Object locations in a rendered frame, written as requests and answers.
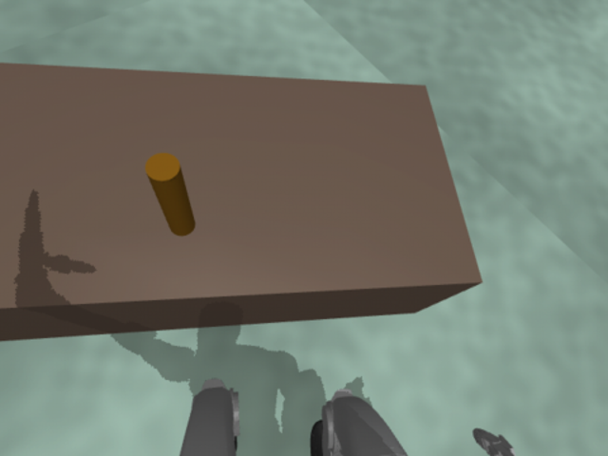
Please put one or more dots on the right robot hand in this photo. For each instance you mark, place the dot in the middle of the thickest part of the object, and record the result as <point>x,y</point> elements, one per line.
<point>494,446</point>

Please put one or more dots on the can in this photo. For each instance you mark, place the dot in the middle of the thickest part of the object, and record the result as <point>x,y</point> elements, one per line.
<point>164,173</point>

